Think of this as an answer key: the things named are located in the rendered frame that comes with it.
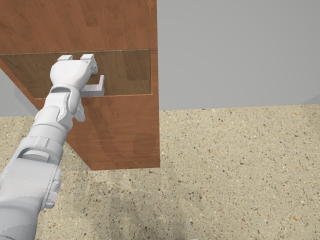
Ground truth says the drawer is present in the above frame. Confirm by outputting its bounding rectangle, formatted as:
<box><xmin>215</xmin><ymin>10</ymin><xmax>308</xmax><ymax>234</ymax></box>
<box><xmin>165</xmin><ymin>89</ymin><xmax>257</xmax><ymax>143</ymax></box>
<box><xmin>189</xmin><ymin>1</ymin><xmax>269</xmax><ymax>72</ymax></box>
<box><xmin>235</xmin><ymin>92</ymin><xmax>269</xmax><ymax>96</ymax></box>
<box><xmin>0</xmin><ymin>48</ymin><xmax>152</xmax><ymax>99</ymax></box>

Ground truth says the left robot hand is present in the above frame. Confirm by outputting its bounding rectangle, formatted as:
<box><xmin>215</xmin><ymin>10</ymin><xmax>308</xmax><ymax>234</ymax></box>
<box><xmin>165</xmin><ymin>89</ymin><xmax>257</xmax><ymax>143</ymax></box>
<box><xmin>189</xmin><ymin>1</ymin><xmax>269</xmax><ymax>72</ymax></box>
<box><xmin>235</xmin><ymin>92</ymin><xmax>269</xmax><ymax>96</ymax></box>
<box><xmin>50</xmin><ymin>54</ymin><xmax>98</xmax><ymax>122</ymax></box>

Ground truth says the robot left forearm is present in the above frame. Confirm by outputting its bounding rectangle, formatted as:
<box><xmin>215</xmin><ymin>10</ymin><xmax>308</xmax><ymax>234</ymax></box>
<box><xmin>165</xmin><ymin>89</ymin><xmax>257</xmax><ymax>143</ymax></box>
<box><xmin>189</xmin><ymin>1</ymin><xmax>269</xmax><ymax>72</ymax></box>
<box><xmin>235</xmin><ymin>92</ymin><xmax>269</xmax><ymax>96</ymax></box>
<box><xmin>0</xmin><ymin>83</ymin><xmax>80</xmax><ymax>190</ymax></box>

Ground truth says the robot left upper arm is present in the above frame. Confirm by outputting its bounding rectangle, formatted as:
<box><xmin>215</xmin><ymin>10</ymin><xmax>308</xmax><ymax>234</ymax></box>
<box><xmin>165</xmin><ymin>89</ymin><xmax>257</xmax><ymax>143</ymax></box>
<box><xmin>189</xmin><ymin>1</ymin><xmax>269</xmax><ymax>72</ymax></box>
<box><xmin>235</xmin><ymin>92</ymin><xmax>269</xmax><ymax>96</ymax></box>
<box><xmin>0</xmin><ymin>158</ymin><xmax>62</xmax><ymax>240</ymax></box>

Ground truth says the cabinet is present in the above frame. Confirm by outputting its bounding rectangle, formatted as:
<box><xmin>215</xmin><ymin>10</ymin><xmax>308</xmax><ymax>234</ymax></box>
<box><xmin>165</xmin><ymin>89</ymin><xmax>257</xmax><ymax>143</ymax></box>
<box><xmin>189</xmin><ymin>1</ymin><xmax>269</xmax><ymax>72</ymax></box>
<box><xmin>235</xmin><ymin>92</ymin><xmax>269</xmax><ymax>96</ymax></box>
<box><xmin>0</xmin><ymin>0</ymin><xmax>160</xmax><ymax>171</ymax></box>

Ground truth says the handle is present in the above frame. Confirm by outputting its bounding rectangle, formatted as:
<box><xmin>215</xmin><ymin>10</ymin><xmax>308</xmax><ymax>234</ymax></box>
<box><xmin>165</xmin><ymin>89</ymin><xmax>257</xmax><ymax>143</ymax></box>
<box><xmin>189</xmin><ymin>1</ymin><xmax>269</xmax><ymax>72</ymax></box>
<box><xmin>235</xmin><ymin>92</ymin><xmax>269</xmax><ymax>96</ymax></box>
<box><xmin>79</xmin><ymin>75</ymin><xmax>105</xmax><ymax>97</ymax></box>

